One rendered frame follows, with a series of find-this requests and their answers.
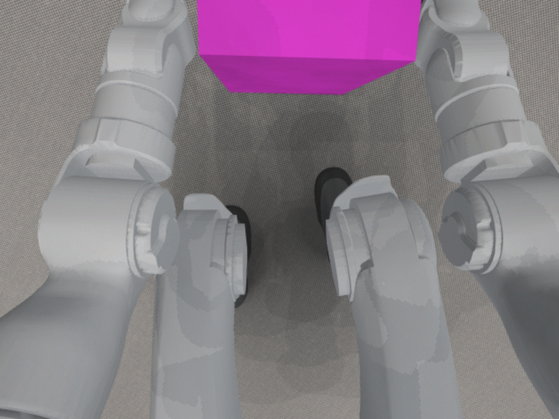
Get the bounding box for right robot upper arm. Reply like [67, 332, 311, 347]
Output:
[438, 175, 559, 419]

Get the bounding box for left robot foot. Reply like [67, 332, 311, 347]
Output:
[225, 205, 252, 308]

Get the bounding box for carton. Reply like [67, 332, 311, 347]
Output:
[197, 0, 421, 95]

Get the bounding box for left robot forearm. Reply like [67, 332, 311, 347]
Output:
[38, 0, 197, 255]

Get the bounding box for left robot upper arm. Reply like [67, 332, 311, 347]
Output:
[0, 175, 180, 419]

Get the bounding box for right robot forearm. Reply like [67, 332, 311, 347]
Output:
[413, 0, 559, 185]

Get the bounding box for robot left thigh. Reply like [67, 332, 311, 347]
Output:
[149, 209, 247, 419]

